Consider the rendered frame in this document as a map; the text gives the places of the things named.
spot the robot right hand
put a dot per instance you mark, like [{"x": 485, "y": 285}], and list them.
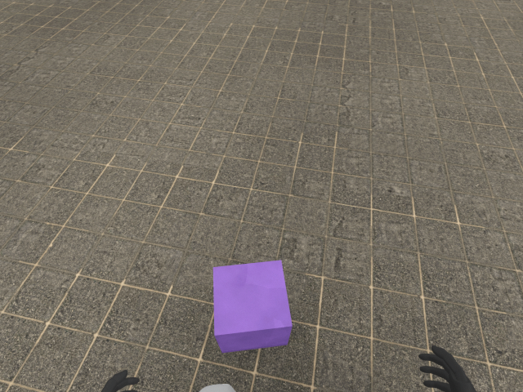
[{"x": 452, "y": 372}]

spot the robot left hand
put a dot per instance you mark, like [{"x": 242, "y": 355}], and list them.
[{"x": 118, "y": 381}]

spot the carton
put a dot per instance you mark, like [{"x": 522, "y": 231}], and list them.
[{"x": 251, "y": 308}]

